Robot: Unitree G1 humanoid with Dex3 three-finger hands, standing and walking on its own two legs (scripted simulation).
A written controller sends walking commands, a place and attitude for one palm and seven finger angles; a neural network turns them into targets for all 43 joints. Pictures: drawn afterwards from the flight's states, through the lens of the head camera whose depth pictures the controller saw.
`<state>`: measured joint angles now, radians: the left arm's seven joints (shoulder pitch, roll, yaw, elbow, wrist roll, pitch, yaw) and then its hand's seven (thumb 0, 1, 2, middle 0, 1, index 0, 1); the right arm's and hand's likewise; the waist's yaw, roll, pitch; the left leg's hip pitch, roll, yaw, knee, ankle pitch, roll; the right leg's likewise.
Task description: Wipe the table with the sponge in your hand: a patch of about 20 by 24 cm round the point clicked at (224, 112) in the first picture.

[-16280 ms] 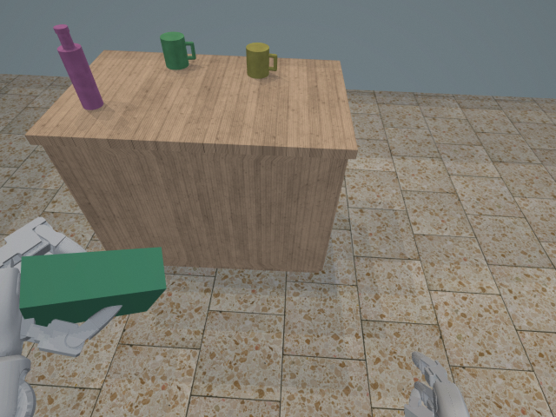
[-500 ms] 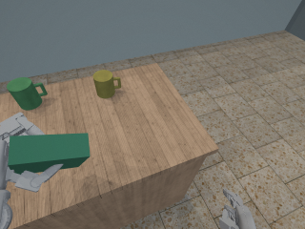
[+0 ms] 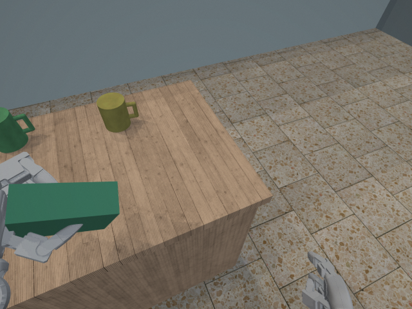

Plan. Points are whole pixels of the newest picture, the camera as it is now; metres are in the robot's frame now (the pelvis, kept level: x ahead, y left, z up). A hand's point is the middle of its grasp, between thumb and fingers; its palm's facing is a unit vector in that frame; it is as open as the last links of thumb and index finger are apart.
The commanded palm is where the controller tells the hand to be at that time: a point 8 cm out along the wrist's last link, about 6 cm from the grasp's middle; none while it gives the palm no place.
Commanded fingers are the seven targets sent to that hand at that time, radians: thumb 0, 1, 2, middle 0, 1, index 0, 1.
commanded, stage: shuffle to correct the standing spot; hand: left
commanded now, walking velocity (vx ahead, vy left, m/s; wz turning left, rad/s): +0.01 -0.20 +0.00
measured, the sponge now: (81, 209) +0.23 +0.20 +0.14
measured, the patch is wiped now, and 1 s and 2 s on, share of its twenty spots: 0.00 0.00 0.00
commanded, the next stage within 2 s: none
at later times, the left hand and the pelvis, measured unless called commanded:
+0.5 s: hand (55, 212) +0.21 +0.22 +0.16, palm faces +0.30 -0.85 -0.43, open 8.9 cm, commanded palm +0.16 +0.27 +0.18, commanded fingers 0.00 0.10 1.30 -1.20 -1.60 -1.20 -1.60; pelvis +0.00 -0.01 +0.00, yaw +0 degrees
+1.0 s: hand (48, 208) +0.22 +0.23 +0.17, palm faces +0.31 -0.86 -0.41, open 8.9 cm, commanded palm +0.16 +0.28 +0.18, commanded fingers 0.00 0.10 1.30 -1.20 -1.60 -1.20 -1.60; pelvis +0.00 +0.00 +0.00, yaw +0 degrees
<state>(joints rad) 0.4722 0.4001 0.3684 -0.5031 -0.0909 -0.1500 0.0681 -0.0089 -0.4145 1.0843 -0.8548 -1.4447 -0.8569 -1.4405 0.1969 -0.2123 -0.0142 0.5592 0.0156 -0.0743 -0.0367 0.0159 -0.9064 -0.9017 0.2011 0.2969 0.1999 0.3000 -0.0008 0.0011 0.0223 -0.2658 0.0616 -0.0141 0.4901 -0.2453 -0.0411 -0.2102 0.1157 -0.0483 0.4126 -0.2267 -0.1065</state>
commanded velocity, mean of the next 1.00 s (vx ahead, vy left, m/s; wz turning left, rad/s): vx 0.01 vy -0.20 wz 0.00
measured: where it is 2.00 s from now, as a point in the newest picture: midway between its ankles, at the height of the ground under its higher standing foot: outside the picture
